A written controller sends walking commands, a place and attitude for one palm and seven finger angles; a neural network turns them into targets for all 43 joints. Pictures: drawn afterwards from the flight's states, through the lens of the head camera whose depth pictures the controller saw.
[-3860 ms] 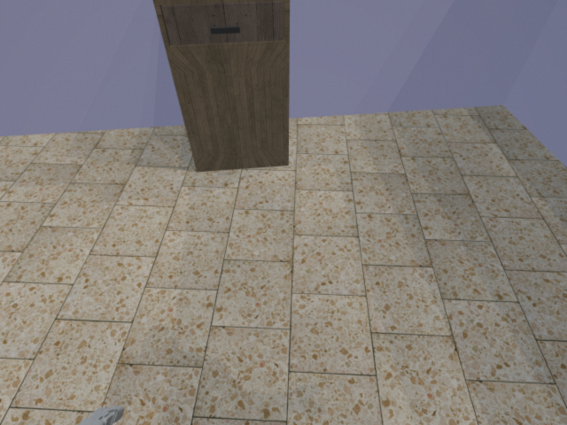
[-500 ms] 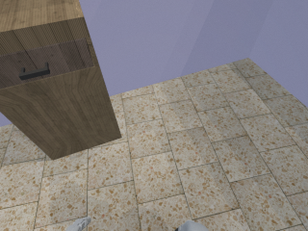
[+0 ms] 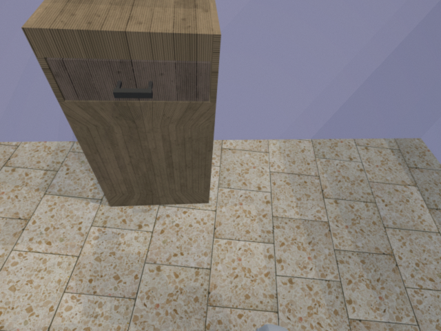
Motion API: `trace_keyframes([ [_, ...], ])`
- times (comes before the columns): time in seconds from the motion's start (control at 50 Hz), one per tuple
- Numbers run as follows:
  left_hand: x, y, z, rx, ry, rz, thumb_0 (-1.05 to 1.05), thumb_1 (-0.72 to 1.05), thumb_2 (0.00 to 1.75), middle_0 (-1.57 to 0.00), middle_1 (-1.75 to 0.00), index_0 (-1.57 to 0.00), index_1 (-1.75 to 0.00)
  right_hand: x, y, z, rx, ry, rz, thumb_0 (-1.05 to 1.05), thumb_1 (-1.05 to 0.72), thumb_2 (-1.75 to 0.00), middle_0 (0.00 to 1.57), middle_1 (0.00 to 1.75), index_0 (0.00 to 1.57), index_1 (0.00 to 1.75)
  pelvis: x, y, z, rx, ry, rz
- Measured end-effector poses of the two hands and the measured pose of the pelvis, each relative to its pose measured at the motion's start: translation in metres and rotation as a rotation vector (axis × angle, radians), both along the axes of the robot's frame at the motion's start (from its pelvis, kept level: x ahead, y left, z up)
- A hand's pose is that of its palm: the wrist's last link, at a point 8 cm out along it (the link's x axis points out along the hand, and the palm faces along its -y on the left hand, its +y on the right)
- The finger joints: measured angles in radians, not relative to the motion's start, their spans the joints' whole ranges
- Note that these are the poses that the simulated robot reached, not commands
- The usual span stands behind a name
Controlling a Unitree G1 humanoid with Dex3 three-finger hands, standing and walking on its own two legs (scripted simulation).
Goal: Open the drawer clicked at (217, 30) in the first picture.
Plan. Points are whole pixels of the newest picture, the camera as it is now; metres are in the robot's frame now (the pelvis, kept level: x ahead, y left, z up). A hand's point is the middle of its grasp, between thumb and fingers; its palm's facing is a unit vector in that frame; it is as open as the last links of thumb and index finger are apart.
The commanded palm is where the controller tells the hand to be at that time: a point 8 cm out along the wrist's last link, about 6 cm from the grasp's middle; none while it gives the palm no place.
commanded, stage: turn to face it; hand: left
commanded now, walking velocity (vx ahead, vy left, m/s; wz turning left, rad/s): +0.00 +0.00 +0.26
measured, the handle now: (134, 88) +0.74 +0.31 -0.03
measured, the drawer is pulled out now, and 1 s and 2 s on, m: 0.00 0.00 0.00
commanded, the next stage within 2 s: take the last steps up to it in 0.12 s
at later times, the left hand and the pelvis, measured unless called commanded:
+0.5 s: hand out of the picture -0.03 +0.10 -0.14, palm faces +0.20 -0.95 -0.23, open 7.3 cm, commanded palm none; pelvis -0.01 -0.07 +0.02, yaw +8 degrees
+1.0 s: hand out of the picture -0.04 +0.17 -0.17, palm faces +0.25 -0.96 -0.14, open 7.4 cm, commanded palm none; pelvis +0.07 +0.03 +0.00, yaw +9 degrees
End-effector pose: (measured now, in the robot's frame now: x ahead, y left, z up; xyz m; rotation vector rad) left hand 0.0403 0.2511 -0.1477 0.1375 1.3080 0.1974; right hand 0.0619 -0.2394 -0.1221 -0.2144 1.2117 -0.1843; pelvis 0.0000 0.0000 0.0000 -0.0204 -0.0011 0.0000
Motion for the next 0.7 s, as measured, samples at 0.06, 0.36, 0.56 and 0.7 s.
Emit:
trace_keyframes([
  [0.06, -0.015, 0.005, 0.009, 0.028, 0.031, 0.022, 0.01, 0.91, 0.90, -0.20, -0.29, -0.20, -0.30, 0.005, 0.003, -0.001, 0.021, -0.001, 0.015, 0.00, -0.91, -0.90, 0.20, 0.30, 0.20, 0.30, 0.001, -0.002, 0.004, 0.006, 0.002, 0.013],
  [0.36, -0.040, -0.069, 0.030, 0.071, -0.070, 0.070, 0.01, 0.90, 0.90, -0.20, -0.29, -0.20, -0.30, -0.016, -0.047, -0.034, 0.123, 0.073, 0.055, 0.01, -0.91, -0.90, 0.21, 0.30, 0.20, 0.30, -0.015, -0.057, 0.000, 0.051, -0.035, 0.104],
  [0.56, -0.107, -0.113, 0.036, 0.000, 0.039, 0.181, 0.01, 0.91, 0.90, -0.21, -0.29, -0.20, -0.30, -0.020, -0.071, -0.018, 0.105, 0.129, 0.095, 0.01, -0.91, -0.90, 0.20, 0.30, 0.20, 0.30, -0.006, -0.070, 0.016, 0.067, -0.024, 0.152],
  [0.7, -0.154, -0.124, 0.033, -0.059, 0.176, 0.275, 0.01, 0.91, 0.90, -0.21, -0.29, -0.20, -0.30, 0.006, -0.049, -0.015, 0.093, 0.158, 0.157, 0.01, -0.91, -0.90, 0.20, 0.30, 0.20, 0.30, 0.008, -0.053, 0.016, 0.048, -0.004, 0.176],
])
